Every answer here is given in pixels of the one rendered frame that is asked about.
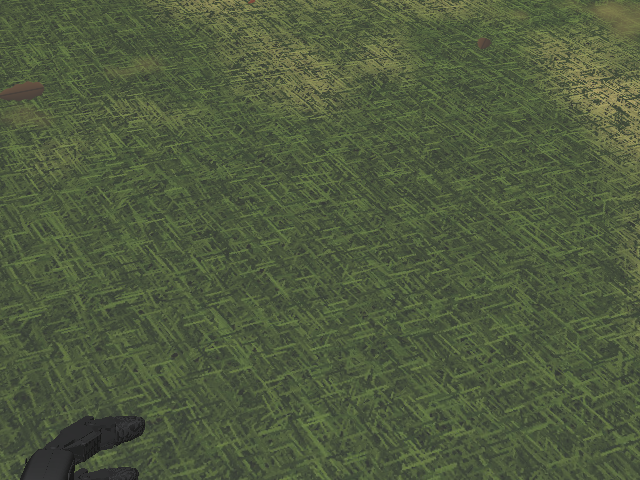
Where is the left robot hand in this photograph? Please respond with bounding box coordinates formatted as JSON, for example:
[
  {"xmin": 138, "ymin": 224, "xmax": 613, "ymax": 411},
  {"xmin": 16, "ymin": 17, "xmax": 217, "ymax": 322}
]
[{"xmin": 20, "ymin": 416, "xmax": 145, "ymax": 480}]

